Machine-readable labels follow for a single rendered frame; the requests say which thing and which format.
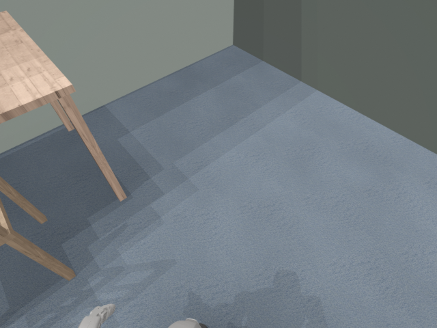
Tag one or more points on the robot left hand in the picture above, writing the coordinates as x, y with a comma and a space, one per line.
97, 316

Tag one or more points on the table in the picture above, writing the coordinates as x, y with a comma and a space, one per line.
29, 79

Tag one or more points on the chair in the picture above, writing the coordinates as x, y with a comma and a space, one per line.
15, 240

